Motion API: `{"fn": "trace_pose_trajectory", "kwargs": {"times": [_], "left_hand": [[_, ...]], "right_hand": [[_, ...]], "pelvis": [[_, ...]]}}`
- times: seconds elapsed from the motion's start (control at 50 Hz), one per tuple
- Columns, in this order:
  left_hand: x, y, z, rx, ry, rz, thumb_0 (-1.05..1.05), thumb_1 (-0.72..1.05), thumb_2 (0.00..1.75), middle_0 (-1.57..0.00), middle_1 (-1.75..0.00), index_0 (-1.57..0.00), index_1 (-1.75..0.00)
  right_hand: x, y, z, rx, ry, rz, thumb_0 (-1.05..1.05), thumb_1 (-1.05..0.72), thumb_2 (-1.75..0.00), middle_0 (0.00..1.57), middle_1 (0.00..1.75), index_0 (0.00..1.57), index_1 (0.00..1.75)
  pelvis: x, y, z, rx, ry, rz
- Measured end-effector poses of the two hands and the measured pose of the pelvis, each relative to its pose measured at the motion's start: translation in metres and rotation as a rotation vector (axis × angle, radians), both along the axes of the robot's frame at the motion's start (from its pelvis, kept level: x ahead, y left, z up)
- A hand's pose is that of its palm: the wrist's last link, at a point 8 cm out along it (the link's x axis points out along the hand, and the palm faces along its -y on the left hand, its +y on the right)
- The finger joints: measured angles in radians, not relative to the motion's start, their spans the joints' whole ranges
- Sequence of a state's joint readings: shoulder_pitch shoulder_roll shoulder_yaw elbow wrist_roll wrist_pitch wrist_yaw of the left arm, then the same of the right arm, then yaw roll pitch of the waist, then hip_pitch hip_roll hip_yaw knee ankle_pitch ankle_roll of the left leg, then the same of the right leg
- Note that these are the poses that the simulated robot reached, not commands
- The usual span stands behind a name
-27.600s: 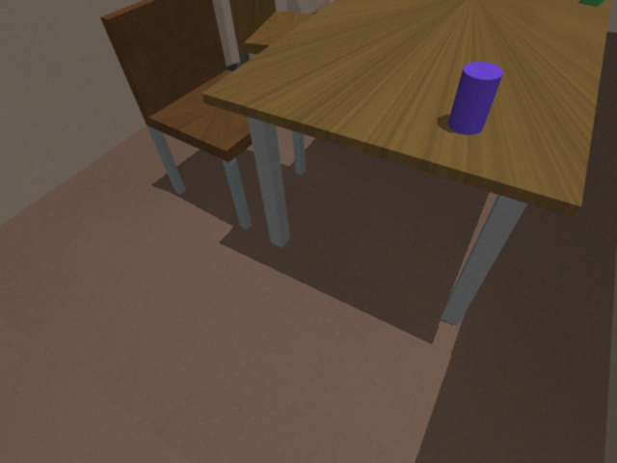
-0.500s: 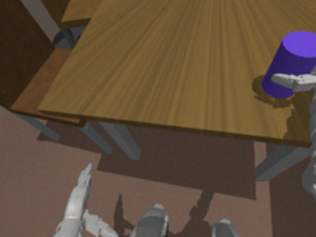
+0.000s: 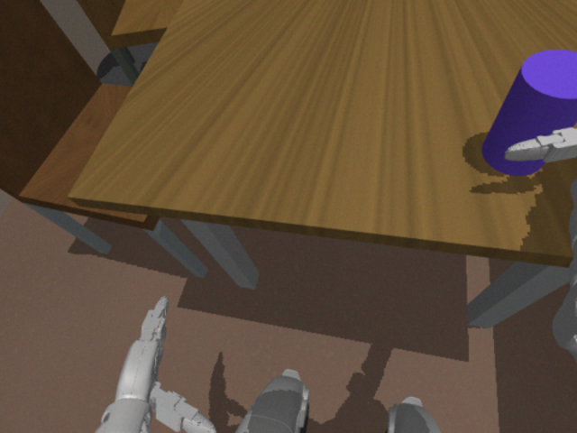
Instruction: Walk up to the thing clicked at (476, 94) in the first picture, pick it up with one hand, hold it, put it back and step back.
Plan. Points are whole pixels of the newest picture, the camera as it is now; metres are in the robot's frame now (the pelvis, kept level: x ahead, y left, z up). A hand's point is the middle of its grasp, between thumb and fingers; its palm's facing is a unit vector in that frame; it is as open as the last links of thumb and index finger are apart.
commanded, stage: withdraw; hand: right
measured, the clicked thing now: (534, 118) +0.52 -0.19 +0.09
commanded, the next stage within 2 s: rise in 0.22 s
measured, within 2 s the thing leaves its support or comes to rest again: neither
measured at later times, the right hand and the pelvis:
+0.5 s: hand out of the picture +0.50 -0.31 +0.20, palm faces +0.32 +0.93 -0.20, open 17.4 cm; pelvis +0.02 +0.00 +0.03, yaw -1 degrees
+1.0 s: hand out of the picture +0.32 -0.28 +0.16, palm faces +0.30 +0.89 -0.34, open 17.5 cm; pelvis +0.04 +0.00 +0.05, yaw -2 degrees
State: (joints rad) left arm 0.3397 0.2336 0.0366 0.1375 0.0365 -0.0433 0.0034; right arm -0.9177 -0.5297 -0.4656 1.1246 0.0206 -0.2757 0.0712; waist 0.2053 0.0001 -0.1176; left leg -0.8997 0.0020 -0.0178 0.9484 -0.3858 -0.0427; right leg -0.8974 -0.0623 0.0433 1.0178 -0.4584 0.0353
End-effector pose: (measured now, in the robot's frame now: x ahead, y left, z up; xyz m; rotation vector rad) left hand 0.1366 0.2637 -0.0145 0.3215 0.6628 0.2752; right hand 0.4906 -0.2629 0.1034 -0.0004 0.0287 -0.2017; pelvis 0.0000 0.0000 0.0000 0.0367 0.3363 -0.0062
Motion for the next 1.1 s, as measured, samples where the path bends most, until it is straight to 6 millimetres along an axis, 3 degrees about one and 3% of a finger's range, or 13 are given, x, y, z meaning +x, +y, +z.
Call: {"fn": "trace_pose_trajectory", "kwargs": {"times": [0.12,0.24,0.34,0.44,0.52,0.62,0.7,0.8,0.9,1.0,1.1], "left_hand": [[-0.002,0.003,0.001,-0.010,0.020,0.015,-0.01,-0.52,0.04,-0.06,-0.05,-0.06,-0.05],[0.004,0.001,-0.002,-0.041,0.051,0.018,-0.01,-0.52,0.04,-0.06,-0.05,-0.05,-0.05],[0.018,-0.012,-0.008,-0.103,0.052,-0.006,-0.01,-0.52,0.04,-0.05,-0.05,-0.05,-0.04],[0.031,-0.014,0.000,-0.130,0.023,-0.021,-0.01,-0.52,0.04,-0.06,-0.05,-0.05,-0.05],[0.028,-0.010,0.003,-0.129,0.061,-0.040,-0.01,-0.52,0.04,-0.06,-0.05,-0.05,-0.04],[0.013,-0.012,-0.010,-0.155,0.192,-0.049,-0.01,-0.51,0.05,-0.06,-0.05,-0.05,-0.04],[0.021,-0.020,-0.013,-0.177,0.209,-0.066,-0.01,-0.51,0.05,-0.05,-0.05,-0.05,-0.04],[0.056,-0.019,0.011,-0.161,0.039,-0.073,-0.01,-0.51,0.06,-0.06,-0.05,-0.05,-0.05],[0.075,-0.018,0.032,-0.188,-0.084,-0.080,-0.01,-0.51,0.06,-0.06,-0.05,-0.05,-0.05],[0.060,-0.022,0.010,-0.252,0.025,-0.056,-0.01,-0.50,0.05,-0.05,-0.05,-0.05,-0.04],[0.036,-0.022,-0.018,-0.261,0.165,-0.033,-0.01,-0.50,0.05,-0.06,-0.05,-0.05,-0.05]], "right_hand": [[0.000,-0.013,0.020,-0.008,-0.029,-0.029,-0.02,0.50,-0.05,0.14,0.08,0.13,0.07],[-0.001,-0.036,0.076,-0.036,-0.081,-0.061,-0.02,0.47,-0.03,0.10,0.05,0.09,0.05],[-0.006,-0.053,0.109,-0.040,-0.043,-0.048,-0.02,0.47,-0.02,0.09,0.04,0.07,0.04],[-0.016,-0.073,0.112,-0.132,0.077,-0.089,-0.01,0.49,-0.03,0.08,0.04,0.07,0.04],[-0.028,-0.096,0.103,-0.173,0.144,-0.155,-0.01,0.53,-0.03,0.07,0.05,0.07,0.05],[-0.049,-0.126,0.097,-0.205,0.162,-0.261,-0.02,0.56,-0.04,0.07,0.05,0.07,0.05],[-0.068,-0.138,0.105,-0.250,0.122,-0.315,-0.02,0.58,-0.04,0.06,0.05,0.06,0.05],[-0.097,-0.126,0.112,-0.327,0.076,-0.294,-0.02,0.58,-0.04,0.06,0.05,0.05,0.05],[-0.144,-0.093,0.097,-0.362,0.045,-0.194,-0.02,0.56,-0.05,0.06,0.05,0.05,0.05],[-0.203,-0.056,0.076,-0.344,0.042,-0.117,-0.02,0.56,-0.05,0.06,0.05,0.06,0.05],[-0.253,-0.038,0.085,-0.399,0.029,-0.125,-0.02,0.56,-0.05,0.07,0.05,0.06,0.05]], "pelvis": [[0.005,0.001,0.005,0.000,-0.016,0.001],[0.013,0.000,0.016,0.001,-0.050,-0.006],[0.020,0.000,0.024,-0.003,-0.070,-0.013],[0.024,-0.002,0.030,-0.014,-0.090,-0.009],[0.025,-0.002,0.035,-0.019,-0.096,-0.007],[0.027,-0.001,0.038,-0.014,-0.095,-0.008],[0.031,-0.002,0.041,-0.009,-0.108,-0.014],[0.040,-0.005,0.044,-0.010,-0.150,-0.016],[0.046,-0.005,0.046,-0.021,-0.200,-0.016],[0.043,-0.001,0.047,-0.025,-0.234,-0.023],[0.034,0.003,0.045,-0.028,-0.252,-0.029]]}}
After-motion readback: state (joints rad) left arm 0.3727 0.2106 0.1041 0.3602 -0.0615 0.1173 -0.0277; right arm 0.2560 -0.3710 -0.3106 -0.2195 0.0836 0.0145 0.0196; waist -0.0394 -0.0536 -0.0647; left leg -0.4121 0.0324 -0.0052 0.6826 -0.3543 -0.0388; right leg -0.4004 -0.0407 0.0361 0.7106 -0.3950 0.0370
